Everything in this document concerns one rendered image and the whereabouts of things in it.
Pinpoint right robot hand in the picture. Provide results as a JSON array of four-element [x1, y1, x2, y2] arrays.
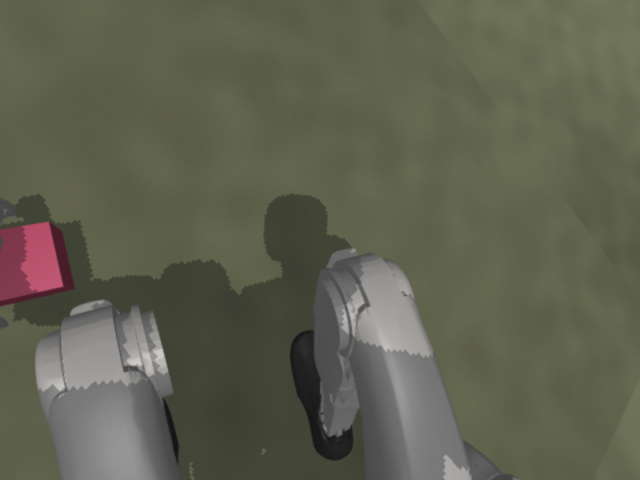
[[463, 440, 503, 480]]

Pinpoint right robot foot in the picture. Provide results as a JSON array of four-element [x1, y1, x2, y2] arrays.
[[290, 330, 353, 461]]

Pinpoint left robot hand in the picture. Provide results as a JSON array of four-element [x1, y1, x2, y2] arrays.
[[0, 198, 17, 329]]

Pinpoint left robot foot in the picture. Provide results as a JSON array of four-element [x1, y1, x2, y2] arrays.
[[163, 398, 179, 464]]

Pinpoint carton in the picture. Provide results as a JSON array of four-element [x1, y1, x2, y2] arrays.
[[0, 222, 75, 306]]

